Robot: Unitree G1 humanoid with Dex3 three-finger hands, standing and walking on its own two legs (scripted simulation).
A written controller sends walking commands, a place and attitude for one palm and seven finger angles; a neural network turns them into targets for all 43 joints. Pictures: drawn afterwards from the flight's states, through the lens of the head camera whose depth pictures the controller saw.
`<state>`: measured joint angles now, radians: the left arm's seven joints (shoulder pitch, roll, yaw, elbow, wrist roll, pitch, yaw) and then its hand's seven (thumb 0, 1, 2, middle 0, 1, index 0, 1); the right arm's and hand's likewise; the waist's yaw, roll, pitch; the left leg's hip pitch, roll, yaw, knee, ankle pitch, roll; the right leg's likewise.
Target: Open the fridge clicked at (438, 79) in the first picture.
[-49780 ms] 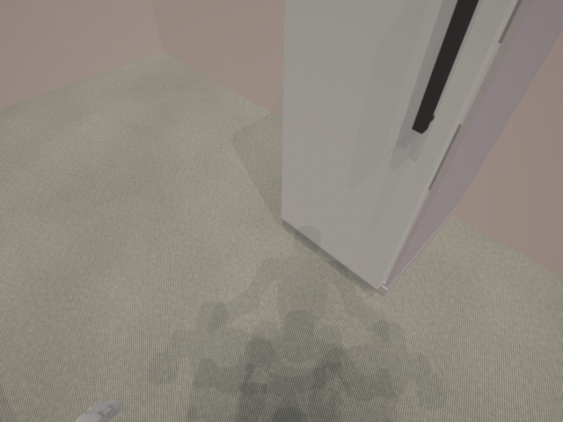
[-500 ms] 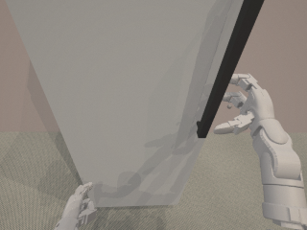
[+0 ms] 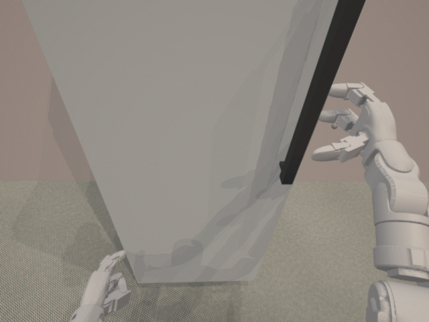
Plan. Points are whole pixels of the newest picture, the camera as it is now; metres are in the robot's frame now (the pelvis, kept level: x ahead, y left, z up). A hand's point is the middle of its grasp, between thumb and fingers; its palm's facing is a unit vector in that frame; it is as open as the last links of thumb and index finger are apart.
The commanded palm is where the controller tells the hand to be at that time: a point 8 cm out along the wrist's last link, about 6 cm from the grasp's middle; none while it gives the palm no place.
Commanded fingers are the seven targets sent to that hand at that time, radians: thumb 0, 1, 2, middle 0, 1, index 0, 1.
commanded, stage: loosen the grip on the handle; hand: right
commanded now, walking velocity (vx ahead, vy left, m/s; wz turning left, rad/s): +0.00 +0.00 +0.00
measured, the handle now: (313, 88) +0.44 -0.14 +0.26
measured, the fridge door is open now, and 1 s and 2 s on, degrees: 0 0 0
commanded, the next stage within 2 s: slip the hand off the handle in 0.42 s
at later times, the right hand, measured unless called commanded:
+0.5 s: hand (324, 143) +0.37 -0.16 +0.20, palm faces +0.00 +1.00 -0.07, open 14.7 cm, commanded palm +0.34 -0.22 +0.21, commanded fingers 0.00 0.55 -0.20 0.25 1.15 0.25 1.15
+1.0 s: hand (363, 148) +0.36 -0.23 +0.20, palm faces +0.04 +1.00 -0.07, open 14.7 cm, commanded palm +0.33 -0.28 +0.21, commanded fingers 0.00 0.55 -0.20 0.25 1.15 0.25 1.15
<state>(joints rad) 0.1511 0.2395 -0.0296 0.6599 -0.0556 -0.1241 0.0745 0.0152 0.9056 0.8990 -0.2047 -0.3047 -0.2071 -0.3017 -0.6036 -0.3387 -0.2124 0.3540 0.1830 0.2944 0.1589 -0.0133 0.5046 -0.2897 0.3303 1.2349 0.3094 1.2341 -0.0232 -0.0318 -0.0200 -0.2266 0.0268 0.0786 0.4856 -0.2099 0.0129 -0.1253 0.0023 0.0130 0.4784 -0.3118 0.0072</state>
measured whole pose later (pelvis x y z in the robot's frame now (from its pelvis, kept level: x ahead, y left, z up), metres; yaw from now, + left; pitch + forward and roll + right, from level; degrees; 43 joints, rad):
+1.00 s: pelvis +0.01 -0.01 +0.00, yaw +1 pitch +0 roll +0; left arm 0.21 0.26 -0.05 0.62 -0.10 -0.15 0.10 0.02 0.91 0.90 -0.20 -0.30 -0.21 -0.30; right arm -0.41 -0.42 -0.31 0.29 0.23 0.18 0.27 -0.02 0.55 -0.20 0.25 1.15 0.25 1.15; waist -0.03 -0.03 -0.04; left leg -0.27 0.03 0.06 0.49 -0.22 0.00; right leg -0.16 0.01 0.00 0.49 -0.32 -0.01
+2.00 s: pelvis -0.01 +0.01 +0.00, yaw -1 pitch -5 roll +0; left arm 0.20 0.27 -0.07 0.63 -0.10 -0.18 0.14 0.02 0.90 0.90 -0.20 -0.30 -0.21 -0.30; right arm -0.04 -0.45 -0.44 -0.06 0.32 0.24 0.34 -0.02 0.55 -0.20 0.25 1.15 0.25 1.15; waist -0.07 -0.05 -0.04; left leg -0.20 0.01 0.09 0.49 -0.21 0.02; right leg -0.12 -0.01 0.03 0.51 -0.31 0.01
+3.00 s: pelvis +0.00 -0.01 +0.00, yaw +0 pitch -3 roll +0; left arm 0.22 0.22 -0.02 0.68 -0.01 -0.21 0.08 0.02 0.90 0.90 -0.21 -0.30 -0.21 -0.30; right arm 0.37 -0.33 -0.34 -0.35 0.10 -0.07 -0.08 -0.01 0.06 -0.44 0.24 0.87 0.24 0.87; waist -0.08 -0.05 0.00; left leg -0.20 0.03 0.07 0.46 -0.21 0.00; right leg -0.11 0.01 0.01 0.47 -0.31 -0.01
